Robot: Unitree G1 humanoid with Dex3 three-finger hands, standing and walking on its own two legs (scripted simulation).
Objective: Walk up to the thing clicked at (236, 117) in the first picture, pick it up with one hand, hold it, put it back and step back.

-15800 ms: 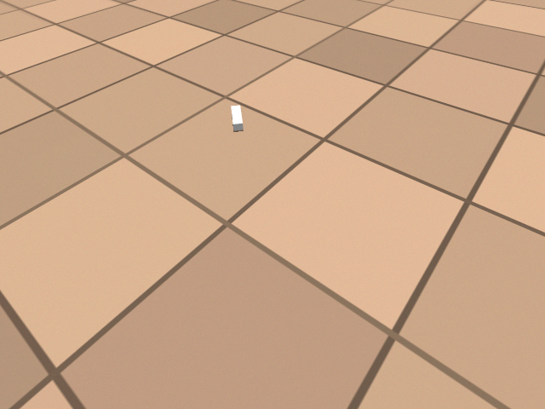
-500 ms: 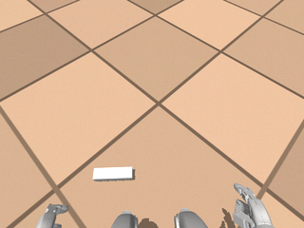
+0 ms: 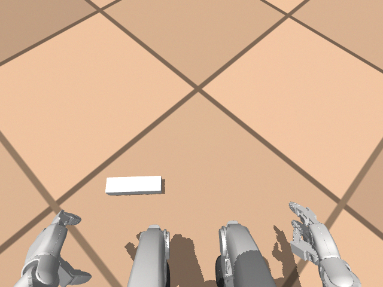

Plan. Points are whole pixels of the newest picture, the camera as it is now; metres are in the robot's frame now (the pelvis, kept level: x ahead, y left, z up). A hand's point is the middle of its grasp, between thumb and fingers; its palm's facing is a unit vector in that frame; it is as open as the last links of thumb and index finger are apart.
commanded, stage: rise first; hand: left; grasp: from above
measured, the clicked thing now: (134, 185) +0.47 +0.23 -0.56
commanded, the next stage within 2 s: none
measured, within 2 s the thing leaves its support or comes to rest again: neither
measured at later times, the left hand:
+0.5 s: hand (99, 207) +0.34 +0.29 -0.31, palm faces -0.47 -0.20 -0.86, open 14.0 cm
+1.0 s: hand (108, 195) +0.39 +0.28 -0.39, palm faces -0.45 -0.01 -0.89, open 14.3 cm
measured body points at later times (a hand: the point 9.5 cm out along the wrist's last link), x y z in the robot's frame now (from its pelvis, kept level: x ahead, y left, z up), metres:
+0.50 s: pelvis -0.06 +0.00 -0.17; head +0.15 +0.02 +0.22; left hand +0.36 +0.29 -0.26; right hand +0.03 -0.28 -0.30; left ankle +0.04 +0.12 -0.55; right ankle +0.04 -0.13 -0.55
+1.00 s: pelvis -0.05 +0.01 -0.23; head +0.18 +0.06 +0.15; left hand +0.41 +0.28 -0.34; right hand +0.00 -0.27 -0.34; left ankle +0.04 +0.12 -0.55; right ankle +0.04 -0.13 -0.55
